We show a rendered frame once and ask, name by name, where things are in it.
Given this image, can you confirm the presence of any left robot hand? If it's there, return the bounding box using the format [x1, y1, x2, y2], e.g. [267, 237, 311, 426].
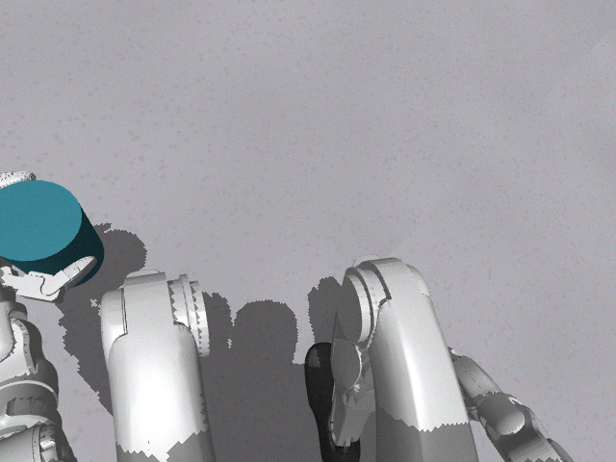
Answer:
[0, 171, 97, 304]

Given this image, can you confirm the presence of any right robot foot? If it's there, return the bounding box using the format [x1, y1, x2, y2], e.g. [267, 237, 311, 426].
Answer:
[304, 343, 361, 462]

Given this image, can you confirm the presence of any right robot hand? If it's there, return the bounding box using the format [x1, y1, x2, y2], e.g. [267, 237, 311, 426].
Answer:
[448, 346, 502, 422]

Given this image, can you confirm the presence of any left robot arm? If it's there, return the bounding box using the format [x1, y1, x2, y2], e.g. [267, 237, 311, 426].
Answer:
[0, 299, 78, 462]

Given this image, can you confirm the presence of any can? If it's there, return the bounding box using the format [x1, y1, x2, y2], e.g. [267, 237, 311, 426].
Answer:
[0, 180, 104, 287]

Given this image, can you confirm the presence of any right robot arm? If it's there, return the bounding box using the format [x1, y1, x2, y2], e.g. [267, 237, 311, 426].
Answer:
[476, 393, 575, 462]

